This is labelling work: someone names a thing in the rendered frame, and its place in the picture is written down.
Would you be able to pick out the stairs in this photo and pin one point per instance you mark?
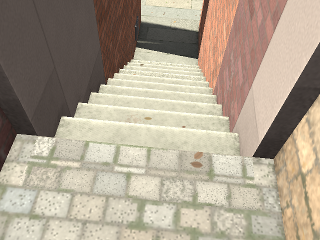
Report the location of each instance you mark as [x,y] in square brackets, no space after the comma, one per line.
[154,104]

